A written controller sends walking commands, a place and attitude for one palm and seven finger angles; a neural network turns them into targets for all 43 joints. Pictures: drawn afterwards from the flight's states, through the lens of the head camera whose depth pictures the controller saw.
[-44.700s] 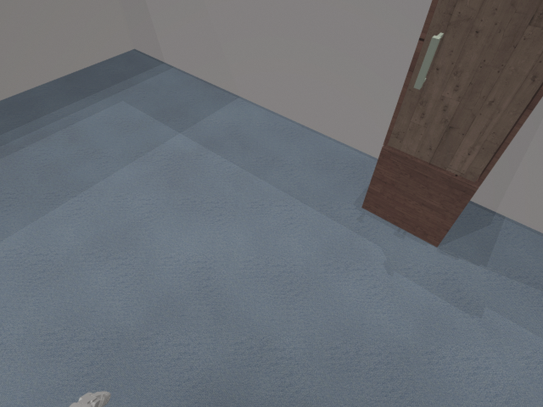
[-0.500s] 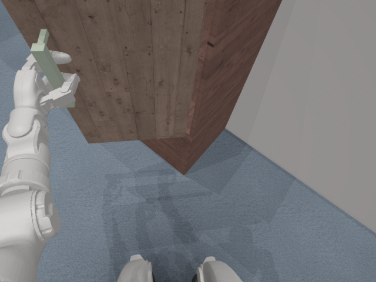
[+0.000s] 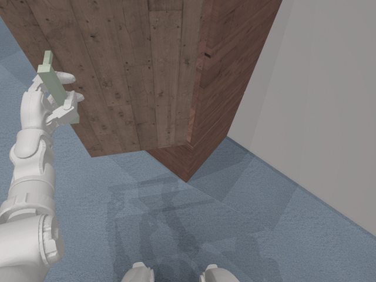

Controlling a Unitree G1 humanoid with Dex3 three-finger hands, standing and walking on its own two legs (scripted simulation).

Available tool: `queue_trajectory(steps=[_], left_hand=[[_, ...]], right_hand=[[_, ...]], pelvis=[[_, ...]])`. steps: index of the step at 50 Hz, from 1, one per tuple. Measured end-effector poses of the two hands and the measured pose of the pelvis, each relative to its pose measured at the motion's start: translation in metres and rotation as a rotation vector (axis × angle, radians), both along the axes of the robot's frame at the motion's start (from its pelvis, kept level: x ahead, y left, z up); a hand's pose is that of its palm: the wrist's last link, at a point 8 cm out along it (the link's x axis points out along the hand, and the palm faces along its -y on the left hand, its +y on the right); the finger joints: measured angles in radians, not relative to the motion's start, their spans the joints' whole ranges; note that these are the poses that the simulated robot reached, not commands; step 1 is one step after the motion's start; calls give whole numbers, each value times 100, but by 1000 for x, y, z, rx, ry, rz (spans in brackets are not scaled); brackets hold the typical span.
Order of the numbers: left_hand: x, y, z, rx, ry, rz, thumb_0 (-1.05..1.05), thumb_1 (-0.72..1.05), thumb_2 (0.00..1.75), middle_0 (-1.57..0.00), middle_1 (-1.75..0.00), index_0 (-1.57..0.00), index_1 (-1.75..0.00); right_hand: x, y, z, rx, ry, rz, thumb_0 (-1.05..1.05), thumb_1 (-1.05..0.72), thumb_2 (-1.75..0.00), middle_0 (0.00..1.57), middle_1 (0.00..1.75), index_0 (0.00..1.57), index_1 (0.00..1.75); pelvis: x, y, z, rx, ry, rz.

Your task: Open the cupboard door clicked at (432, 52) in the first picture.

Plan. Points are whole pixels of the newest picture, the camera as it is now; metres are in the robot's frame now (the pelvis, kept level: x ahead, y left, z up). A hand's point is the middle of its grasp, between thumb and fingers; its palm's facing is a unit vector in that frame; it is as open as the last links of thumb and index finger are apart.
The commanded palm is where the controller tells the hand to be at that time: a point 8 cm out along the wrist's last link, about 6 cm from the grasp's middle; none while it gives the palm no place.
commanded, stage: pull the door open along its arc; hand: left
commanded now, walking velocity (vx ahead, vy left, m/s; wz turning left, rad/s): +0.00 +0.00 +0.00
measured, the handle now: (62, 90) +0.51 +0.25 +0.07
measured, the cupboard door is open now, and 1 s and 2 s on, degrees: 50 98 98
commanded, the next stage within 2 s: open thumb and fingers to let go in 0.64 s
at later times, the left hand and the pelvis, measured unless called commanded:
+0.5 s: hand (123, 174) +0.31 +0.10 +0.08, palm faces +0.42 -0.91 +0.04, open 6.2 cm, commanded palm +0.24 +0.16 +0.08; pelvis +0.00 -0.01 +0.01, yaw +3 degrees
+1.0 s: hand (151, 189) +0.28 +0.06 +0.08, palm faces +0.47 -0.88 -0.01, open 7.3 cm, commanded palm +0.23 +0.10 +0.08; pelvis +0.01 -0.06 +0.01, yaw +6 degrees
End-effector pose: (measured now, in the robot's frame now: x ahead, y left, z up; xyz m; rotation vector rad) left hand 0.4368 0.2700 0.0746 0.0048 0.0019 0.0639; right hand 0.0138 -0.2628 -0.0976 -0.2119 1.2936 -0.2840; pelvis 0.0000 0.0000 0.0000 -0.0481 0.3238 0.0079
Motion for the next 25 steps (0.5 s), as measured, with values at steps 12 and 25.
queue_trajectory(steps=[12, 25], left_hand=[[-82, -35, -1, -37, -30, 30, 1, 72, 74, -36, -135, -35, -132], [-169, -128, 4, -42, -10, 374, 3, 69, 74, -34, -132, -35, -130]], right_hand=[[74, 13, 11, 65, -236, 84, 1, -91, -90, 20, 30, 20, 30], [172, 49, 28, 160, -491, 317, 1, -91, -90, 20, 30, 20, 30]], pelvis=[[9, 2, 11, 14, -68, 1], [2, -14, 9, 43, -144, 42]])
